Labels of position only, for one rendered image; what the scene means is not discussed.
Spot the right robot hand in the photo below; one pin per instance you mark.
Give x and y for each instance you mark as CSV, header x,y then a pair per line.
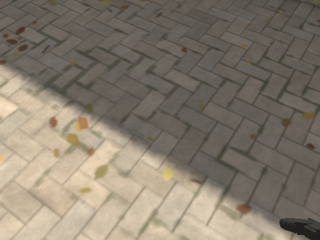
x,y
310,228

